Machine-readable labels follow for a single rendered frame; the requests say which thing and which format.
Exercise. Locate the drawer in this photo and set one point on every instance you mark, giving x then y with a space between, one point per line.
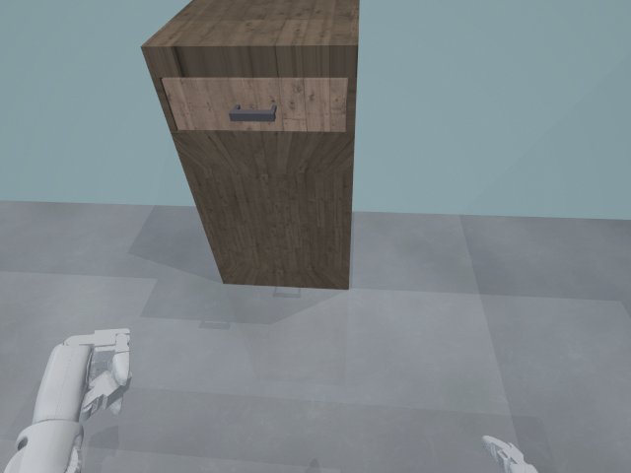
303 104

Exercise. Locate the robot right hand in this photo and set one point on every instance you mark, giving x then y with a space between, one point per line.
510 459

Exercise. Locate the robot left hand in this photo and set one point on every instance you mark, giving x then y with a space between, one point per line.
70 372

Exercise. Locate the handle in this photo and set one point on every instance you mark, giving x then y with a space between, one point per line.
264 115

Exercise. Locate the cabinet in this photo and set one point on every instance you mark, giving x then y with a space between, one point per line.
276 206

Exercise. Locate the left robot forearm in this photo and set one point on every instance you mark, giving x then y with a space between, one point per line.
52 446

